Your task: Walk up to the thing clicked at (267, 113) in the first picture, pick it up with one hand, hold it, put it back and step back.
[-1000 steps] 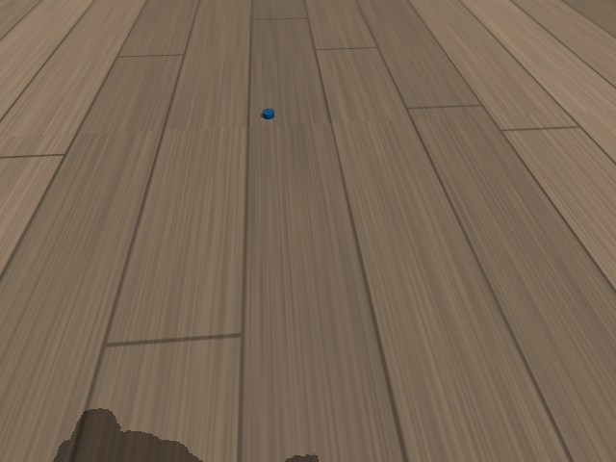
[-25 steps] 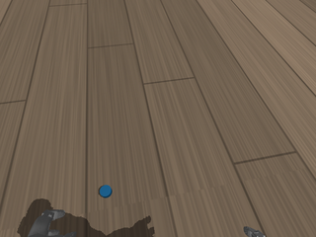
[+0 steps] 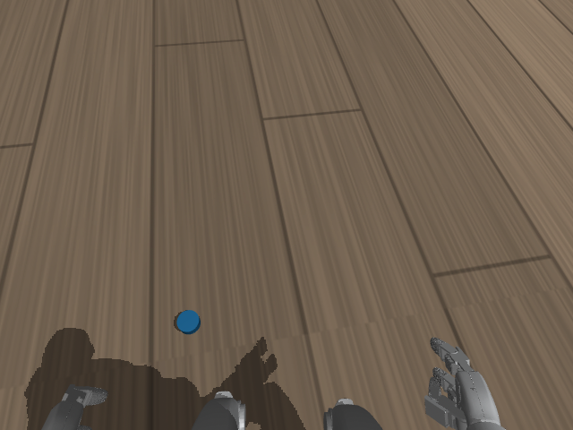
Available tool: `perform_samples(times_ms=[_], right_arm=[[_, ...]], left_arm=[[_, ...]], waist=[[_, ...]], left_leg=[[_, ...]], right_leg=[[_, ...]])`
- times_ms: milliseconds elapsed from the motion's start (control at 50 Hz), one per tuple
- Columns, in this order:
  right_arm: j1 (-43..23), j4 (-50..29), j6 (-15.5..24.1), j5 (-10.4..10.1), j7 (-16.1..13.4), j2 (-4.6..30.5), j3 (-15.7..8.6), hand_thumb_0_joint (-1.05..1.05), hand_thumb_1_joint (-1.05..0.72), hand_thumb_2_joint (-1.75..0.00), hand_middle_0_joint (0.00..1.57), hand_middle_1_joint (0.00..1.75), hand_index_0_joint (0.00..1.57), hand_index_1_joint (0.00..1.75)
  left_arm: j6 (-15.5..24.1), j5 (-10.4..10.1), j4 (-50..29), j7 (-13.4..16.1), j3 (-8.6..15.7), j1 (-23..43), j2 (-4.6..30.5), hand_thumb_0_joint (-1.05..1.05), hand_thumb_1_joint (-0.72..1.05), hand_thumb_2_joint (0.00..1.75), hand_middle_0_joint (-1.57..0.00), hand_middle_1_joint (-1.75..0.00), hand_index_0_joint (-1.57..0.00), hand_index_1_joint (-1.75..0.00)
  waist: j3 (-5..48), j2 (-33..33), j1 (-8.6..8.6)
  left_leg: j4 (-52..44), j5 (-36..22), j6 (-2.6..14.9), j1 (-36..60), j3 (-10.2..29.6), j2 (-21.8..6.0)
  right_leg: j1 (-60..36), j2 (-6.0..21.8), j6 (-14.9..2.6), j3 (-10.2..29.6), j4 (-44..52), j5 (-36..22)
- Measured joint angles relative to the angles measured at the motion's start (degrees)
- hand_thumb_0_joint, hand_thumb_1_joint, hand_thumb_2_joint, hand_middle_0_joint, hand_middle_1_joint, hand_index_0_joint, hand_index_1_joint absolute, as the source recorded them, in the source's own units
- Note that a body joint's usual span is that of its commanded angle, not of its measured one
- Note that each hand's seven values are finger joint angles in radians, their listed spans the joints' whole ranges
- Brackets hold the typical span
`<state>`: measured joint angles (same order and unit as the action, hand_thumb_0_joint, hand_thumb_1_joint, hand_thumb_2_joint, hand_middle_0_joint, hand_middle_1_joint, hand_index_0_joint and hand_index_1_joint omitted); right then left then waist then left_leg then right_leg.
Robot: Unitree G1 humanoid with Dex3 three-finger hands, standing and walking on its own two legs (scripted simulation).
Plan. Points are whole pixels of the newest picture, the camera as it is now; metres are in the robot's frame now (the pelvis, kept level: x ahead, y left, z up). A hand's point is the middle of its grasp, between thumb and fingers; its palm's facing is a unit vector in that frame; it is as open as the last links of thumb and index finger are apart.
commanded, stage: rise first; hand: left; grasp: from above
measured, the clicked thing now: (188, 322) +0.45 +0.28 -0.68
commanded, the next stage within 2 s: none
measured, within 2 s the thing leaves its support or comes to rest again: neither
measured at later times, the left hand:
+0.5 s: hand (121, 403) +0.20 +0.29 -0.27, palm faces -0.41 -0.59 -0.69, open 14.1 cm
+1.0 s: hand (143, 359) +0.30 +0.32 -0.44, palm faces -0.49 -0.15 -0.86, open 14.0 cm
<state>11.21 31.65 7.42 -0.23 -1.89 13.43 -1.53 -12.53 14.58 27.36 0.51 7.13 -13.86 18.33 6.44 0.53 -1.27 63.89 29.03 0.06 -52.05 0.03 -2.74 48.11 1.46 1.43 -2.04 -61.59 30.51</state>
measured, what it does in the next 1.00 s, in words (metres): lowers itself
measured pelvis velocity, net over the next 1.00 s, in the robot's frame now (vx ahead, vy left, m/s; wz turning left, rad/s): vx -0.10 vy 0.00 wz -0.10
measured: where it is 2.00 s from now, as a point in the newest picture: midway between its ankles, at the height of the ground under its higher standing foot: outside the picture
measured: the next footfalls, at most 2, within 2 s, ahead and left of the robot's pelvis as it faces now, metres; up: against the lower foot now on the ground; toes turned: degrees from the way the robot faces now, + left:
none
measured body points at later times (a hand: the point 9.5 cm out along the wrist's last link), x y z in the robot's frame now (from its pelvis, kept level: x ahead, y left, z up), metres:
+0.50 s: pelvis -0.04 +0.00 -0.13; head +0.13 +0.01 +0.29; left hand +0.22 +0.32 -0.23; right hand +0.16 -0.27 -0.24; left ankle +0.01 +0.12 -0.66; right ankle -0.01 -0.14 -0.66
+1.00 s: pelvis -0.10 +0.00 -0.31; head +0.13 +0.03 +0.08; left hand +0.32 +0.32 -0.39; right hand -0.01 -0.28 -0.44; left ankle +0.01 +0.11 -0.66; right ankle -0.01 -0.14 -0.66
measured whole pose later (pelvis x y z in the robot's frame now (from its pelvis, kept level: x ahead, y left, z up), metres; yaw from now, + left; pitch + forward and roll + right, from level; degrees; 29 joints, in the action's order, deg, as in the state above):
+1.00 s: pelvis -0.10 +0.00 -0.31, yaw -6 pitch +33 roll -6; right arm 6.5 43.8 2.4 4.4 5.0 15.4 -1.7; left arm 19.9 60.6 61.0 10.2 11.6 34.2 41.7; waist 4.3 -0.2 -3.1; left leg 126.8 36.2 0.2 -124.2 6.0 -3.9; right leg 118.6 -0.4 1.2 -3.7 -124.5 39.1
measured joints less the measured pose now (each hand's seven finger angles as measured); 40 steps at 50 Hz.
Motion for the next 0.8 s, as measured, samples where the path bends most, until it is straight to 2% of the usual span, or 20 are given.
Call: perform_samples(times_ms=[180,280,480,680,800], right_arm=[[-0.7,-1.2,1.3,0.2,0.2,-0.4,0.5,0.01,-0.87,-0.89,0.20,0.30,0.20,0.30],[-1.5,-0.9,2.5,0.3,0.5,0.1,0.6,0.01,-0.86,-0.89,0.20,0.30,0.20,0.30],[-5.5,3.0,4.4,0.3,2.7,2.8,-0.8,0.01,-0.85,-0.89,0.20,0.30,0.20,0.30],[-8.1,7.3,1.5,1.3,5.0,3.6,-2.1,0.01,-0.86,-0.89,0.20,0.30,0.20,0.30],[-7.4,9.5,-0.9,2.6,6.1,3.0,-1.7,0.01,-0.85,-0.89,0.20,0.30,0.20,0.30]], left_arm=[[-0.2,1.6,-5.5,0.5,-0.6,-2.5,0.7,0.00,-0.53,0.98,-0.08,-1.08,-0.07,-1.08],[2.3,4.9,-2.6,1.0,-0.6,0.6,2.0,0.00,-0.54,0.98,-0.07,-1.08,-0.07,-1.08],[13.7,17.0,7.8,2.5,0.9,14.6,7.4,0.00,-0.53,1.00,-0.06,-1.09,-0.06,-1.09],[22.3,29.1,18.6,4.2,2.7,31.4,13.5,0.00,-0.54,1.03,-0.06,-1.09,-0.06,-1.09],[27.3,36.4,24.9,5.5,4.0,39.9,17.9,0.00,-0.53,1.03,-0.06,-1.09,-0.06,-1.09]], waist=[[1.1,0.4,0.00],[2.0,0.3,0.02],[4.3,-0.3,0.13],[2.9,0.2,1.20],[0.5,-0.2,0.87]], left_leg=[[6.8,2.4,0.06,-7.6,0.6,-0.1],[12.0,3.7,0.06,-13.9,0.9,0.0],[29.4,7.8,-0.11,-35.1,1.2,-0.2],[46.2,9.3,-0.26,-54.7,2.8,-1.1],[54.3,8.7,-0.32,-63.4,4.3,-1.4]], right_leg=[[7.3,-0.1,0.02,-0.3,-6.6,2.5],[13.6,0.1,-0.05,-0.3,-12.2,4.2],[35.1,0.1,-0.21,0.5,-30.8,9.2],[54.6,-1.0,-0.67,0.1,-47.5,10.8],[62.8,-1.6,-0.76,-0.7,-55.3,10.1]])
